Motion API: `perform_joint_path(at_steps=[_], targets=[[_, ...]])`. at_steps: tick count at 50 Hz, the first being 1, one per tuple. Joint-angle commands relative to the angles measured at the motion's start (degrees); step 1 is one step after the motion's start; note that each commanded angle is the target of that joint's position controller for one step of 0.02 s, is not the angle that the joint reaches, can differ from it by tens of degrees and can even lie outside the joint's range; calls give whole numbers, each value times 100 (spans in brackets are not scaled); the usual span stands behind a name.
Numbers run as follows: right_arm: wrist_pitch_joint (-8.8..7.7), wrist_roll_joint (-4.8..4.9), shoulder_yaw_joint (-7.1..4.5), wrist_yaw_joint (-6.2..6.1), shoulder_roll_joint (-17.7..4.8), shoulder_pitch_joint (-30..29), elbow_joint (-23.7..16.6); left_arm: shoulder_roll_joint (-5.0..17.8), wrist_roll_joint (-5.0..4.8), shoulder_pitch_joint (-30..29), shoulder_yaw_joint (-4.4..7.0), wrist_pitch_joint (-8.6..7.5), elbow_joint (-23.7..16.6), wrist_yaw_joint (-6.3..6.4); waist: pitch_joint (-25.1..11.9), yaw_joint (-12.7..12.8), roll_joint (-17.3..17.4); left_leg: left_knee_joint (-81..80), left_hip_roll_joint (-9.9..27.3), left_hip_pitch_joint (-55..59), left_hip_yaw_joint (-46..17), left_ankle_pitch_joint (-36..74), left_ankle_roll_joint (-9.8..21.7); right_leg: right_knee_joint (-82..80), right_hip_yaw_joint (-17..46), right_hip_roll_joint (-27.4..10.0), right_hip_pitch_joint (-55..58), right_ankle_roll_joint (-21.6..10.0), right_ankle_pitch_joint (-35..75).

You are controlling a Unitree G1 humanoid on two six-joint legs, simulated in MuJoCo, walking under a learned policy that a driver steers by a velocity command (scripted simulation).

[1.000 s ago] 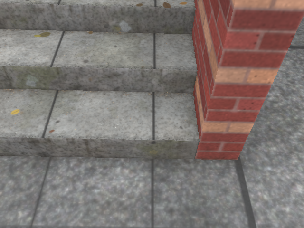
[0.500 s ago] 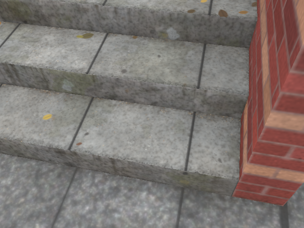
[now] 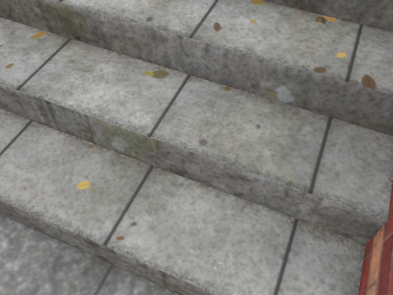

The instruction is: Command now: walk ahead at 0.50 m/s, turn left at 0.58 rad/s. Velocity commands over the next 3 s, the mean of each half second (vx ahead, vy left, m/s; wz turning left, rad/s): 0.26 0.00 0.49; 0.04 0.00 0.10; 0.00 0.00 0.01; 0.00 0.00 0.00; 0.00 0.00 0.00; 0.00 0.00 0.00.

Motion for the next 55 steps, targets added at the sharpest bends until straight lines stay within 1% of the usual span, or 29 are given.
perform_joint_path(at_steps=[1, 3, 4, 5, 6, 7, 8, 9, 10, 12, 14, 17, 19, 23, 26, 28, 29, 30, 31, 32, 35, 39, 43, 44, 45, 46, 47, 48, 55], targets=[[-43, -36, -194, -90, -816, 279, -258, 486, -25, -600, 64, -173, -590, 56, -255, -46, 565, 95, 1491, 173, -1138, 3048, 574, -263, -122, 326, 314, -92, -145], [-21, -71, -239, -99, -903, -111, -436, 645, 53, 412, 121, -243, -322, 118, -627, 542, 591, 786, 1484, -124, -1349, 4275, 373, -783, -55, 562, 1627, -454, -590], [-45, 17, -244, -76, -942, -450, -486, 762, 113, 959, 182, -310, -118, 127, -776, 895, 409, 1578, 1121, -273, -1126, 4961, 236, -1338, -251, 776, 2422, -543, -355], [-115, 153, -201, -42, -718, -554, -544, 1101, 161, 1740, 306, -438, 101, 167, -982, 1230, 54, 2889, 701, -1020, -912, 4059, -77, -1854, 315, 105, 3689, -744, 590], [-130, 211, -16, -97, 19, -339, -726, 1522, 201, 2085, 377, -452, 95, 243, -1342, 1066, -967, 4788, 6, -2054, -16, -878, -316, -1833, 1746, -1815, 4558, -1114, 3586], [-22, 126, -94, -194, -325, 511, -803, 1738, 40, 1841, 498, -343, 67, 175, -1849, 461, -1296, 5397, -62, -2552, 184, -2086, -397, -1778, 3129, -2513, 4433, -1788, 4723], [163, -8, -108, -254, -470, 698, -389, 1116, 32, 1237, 394, -237, -68, 109, -1420, 331, -256, 6067, 372, -2820, 148, -1646, -507, -1726, 2795, -2352, 4112, -1893, 4011], [234, -87, -141, -203, -521, 291, -414, 627, -15, 877, 244, -206, -163, 99, -840, 380, -24, 6010, 518, -2928, 296, -1381, -587, -1851, 1820, -1873, 3555, -1758, 3540], [289, -97, -172, -137, -514, 38, -476, 455, -2, 646, 171, -170, -153, 109, -521, 336, -155, 5777, 673, -2875, 385, -1183, -655, -2073, 1070, -1493, 3122, -1526, 3187], [427, -205, -191, -1, -486, -274, -668, 777, -53, 892, 267, -260, 73, 186, -175, 387, -680, 5838, 624, -2688, 573, -856, -776, -2330, 323, -1154, 2640, -1497, 3584], [494, -138, -168, 83, -377, -284, -763, 851, -50, 987, 321, -326, 172, 174, -415, 317, -653, 5767, 572, -2715, 571, -702, -833, -2351, 11, -1180, 2793, -1557, 3910], [540, -181, -128, 128, -271, -539, -846, 788, -52, 1025, 331, -307, 199, 142, -528, 365, -641, 5008, 575, -2871, 485, -571, -934, -2302, -208, -1226, 3015, -1568, 3962], [605, -252, -38, 117, -70, -748, -970, 793, -154, 1266, 350, -385, 350, 163, -662, 420, -573, 4492, 596, -2892, 519, -418, -948, -2189, -331, -1265, 3161, -1485, 3975], [650, -160, 70, 78, 7, -910, -1044, 866, -118, 1136, 366, -270, 347, 110, -766, 371, -867, 2814, 674, -1817, 914, -195, -854, -1964, -688, -1153, 2717, -1241, 3844], [570, -81, 38, 47, -177, -962, -1040, 1050, -87, 1128, 441, -47, 290, 53, -583, 430, -1076, 1586, 732, -1172, 1123, -80, -681, -1676, -588, -1094, 2701, -1108, 3147], [337, -208, 39, 14, -232, -584, -858, 860, -160, 1322, 397, 86, 346, 54, -709, 218, -213, -86, 814, -29, 1021, 1481, -590, -605, -854, -678, 2248, -796, 2026], [219, -282, 27, -11, -557, -520, -896, 429, -82, 1757, 280, 139, 225, 53, -1012, 430, 1053, 26, 2186, 843, -482, 4030, -425, 455, -1070, -265, 1305, -517, -1226], [234, -80, 60, -86, -666, -602, -1028, 26, -222, 2245, 163, 291, 331, 80, -1665, 453, 1743, 150, 3135, 486, -1196, 5185, 653, 1119, -705, 296, 1668, -328, -3065], [265, 22, 88, -119, -421, -801, -967, 351, -228, 2063, 233, 415, 476, 120, -1346, 399, 1080, -17, 2897, -191, -997, 4235, 935, 1661, -365, 186, 1902, -253, -2956], [234, 48, 96, -56, -309, -1367, -1037, 764, -242, 1624, 396, 379, 391, 252, -757, 506, 1139, 23, 2446, -782, -646, 2968, 931, 2254, -149, 26, 1481, 40, -3256], [184, 52, 103, -120, -235, -1777, -1019, 692, -119, 1376, 473, 376, 478, 479, -337, 576, 818, 0, 2058, -1194, -290, 2352, 604, 2117, -64, 94, 1279, 301, -2555], [210, -9, 117, -235, -7, -1603, -816, 208, -206, 1342, 334, 311, 610, 441, -605, 494, 845, 154, 1935, -841, -143, 2581, 636, 681, -149, 136, 1684, 319, -2448], [286, 94, 114, -282, 29, -1497, -674, 178, -180, 1470, 287, 301, 863, 309, -583, 570, 674, 49, 1941, -767, -472, 1563, 500, -1550, -255, 241, 2424, -6, -1180], [284, 176, 100, -258, 59, -1249, -544, 280, -81, 1534, 292, 303, 979, 253, -405, 543, 462, -7, 1787, -947, -407, 1037, 238, -2136, -171, 217, 2670, -165, -438], [251, 128, 84, -208, 76, -998, -423, 515, 5, 1592, 323, 304, 1022, 226, -340, 418, 197, 30, 1619, -1248, -276, 482, -19, -2056, 123, -90, 2987, -315, -32], [270, 55, 35, -191, 72, -964, -459, 706, -11, 1403, 396, 251, 1117, 178, -127, 184, -595, -107, 1246, -838, 193, -114, -226, -1960, 195, -175, 2043, -557, -949], [284, -22, 13, -190, -30, -1276, -415, 351, -13, 1146, 313, 156, 1051, 138, -35, 323, -381, 20, 1181, -467, 204, -141, -345, -2196, 221, -146, 1696, -616, -1448], [285, -11, 4, -201, 26, -1400, -424, 275, 17, 1030, 289, 80, 1079, 140, -32, 330, -350, 74, 1157, -380, 224, 47, -348, -2285, 189, -122, 1652, -519, -1513], [295, 53, -43, -232, 153, -1054, 62, 268, -66, 1260, 311, -23, 1473, 219, -151, 419, 93, 21, 1155, -361, 280, 793, -276, -2303, 47, 2, 2102, -372, -917]])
